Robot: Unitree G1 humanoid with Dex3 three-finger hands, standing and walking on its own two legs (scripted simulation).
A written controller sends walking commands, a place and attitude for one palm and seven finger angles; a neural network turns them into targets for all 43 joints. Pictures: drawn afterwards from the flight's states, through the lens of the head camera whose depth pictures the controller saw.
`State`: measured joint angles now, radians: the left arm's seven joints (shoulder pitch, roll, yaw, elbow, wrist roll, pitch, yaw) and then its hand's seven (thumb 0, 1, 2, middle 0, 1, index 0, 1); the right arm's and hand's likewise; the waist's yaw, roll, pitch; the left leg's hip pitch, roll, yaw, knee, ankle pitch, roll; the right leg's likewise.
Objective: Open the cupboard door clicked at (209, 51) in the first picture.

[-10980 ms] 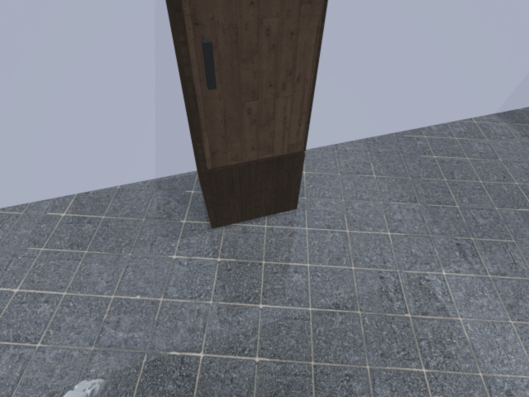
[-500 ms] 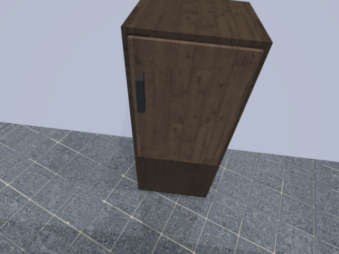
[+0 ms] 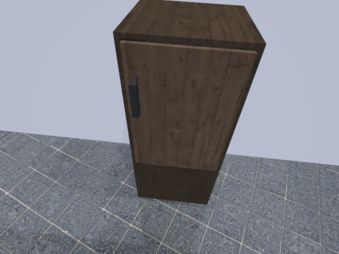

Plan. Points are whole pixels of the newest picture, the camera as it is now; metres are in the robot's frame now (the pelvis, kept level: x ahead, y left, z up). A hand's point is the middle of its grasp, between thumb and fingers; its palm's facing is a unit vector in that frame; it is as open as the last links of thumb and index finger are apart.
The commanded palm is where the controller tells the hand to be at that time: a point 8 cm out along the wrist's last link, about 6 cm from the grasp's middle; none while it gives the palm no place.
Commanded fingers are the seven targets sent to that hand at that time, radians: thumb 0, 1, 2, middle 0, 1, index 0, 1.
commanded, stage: look again from close up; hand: left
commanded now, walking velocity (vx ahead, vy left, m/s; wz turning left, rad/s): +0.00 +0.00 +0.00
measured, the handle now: (136, 96) +0.58 +0.15 +0.06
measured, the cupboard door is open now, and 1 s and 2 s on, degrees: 0 0 0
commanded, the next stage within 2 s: shuffle to correct the standing spot in 0.16 s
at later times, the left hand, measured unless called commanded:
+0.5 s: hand out of the picture -0.08 +0.20 -0.17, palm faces -0.01 -0.98 -0.19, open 7.4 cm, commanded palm none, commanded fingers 0.00 0.90 0.90 -0.20 -0.30 -0.20 -0.30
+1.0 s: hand out of the picture +0.00 +0.18 -0.19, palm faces -0.01 -1.00 -0.09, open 7.4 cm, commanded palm none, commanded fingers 0.00 0.90 0.90 -0.20 -0.30 -0.20 -0.30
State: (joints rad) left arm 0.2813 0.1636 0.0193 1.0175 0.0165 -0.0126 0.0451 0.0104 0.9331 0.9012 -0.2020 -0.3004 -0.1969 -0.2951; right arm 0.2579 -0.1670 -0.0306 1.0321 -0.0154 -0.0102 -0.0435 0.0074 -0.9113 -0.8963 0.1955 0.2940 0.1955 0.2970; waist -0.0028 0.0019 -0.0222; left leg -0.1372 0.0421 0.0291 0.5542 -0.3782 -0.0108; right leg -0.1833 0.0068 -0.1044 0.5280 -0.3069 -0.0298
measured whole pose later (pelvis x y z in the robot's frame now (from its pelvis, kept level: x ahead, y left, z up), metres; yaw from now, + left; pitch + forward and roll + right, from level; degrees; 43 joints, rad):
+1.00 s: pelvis +0.03 +0.03 -0.01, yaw -4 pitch -2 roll -1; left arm 0.41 0.11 0.04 1.07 0.04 0.02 0.01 0.01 0.91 0.90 -0.20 -0.30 -0.20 -0.29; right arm 0.31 -0.13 -0.05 1.04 -0.03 -0.04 -0.03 0.02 -0.94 -0.90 0.20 0.29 0.20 0.30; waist 0.00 -0.03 0.00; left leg -0.32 0.07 0.17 0.62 -0.27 0.05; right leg -0.27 -0.02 -0.08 0.80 -0.45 -0.02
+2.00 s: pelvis +0.02 +0.03 +0.01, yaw -3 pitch -1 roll +0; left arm 0.28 0.15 0.03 1.06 0.02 0.05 0.02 0.01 0.92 0.90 -0.20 -0.30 -0.19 -0.29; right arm 0.31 -0.11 -0.02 1.09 -0.02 -0.01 -0.05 0.01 -0.92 -0.90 0.20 0.29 0.20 0.30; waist -0.01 -0.02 0.04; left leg -0.14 -0.03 0.09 0.40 -0.25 0.06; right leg -0.23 -0.04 -0.05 0.59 -0.35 0.02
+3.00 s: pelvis -0.01 -0.02 -0.04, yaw -3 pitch +8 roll +2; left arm 0.35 0.16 0.13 0.18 -0.23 -0.51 -0.29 0.01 0.72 0.81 -0.21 -0.43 -0.21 -0.43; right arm 0.15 -0.26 -0.06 0.60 0.01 -0.28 -0.01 0.01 -0.91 -0.90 0.20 0.29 0.20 0.30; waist -0.01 -0.03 -0.11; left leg -0.56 0.02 0.06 0.84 -0.41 -0.01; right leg -0.60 -0.02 -0.07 0.88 -0.43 -0.06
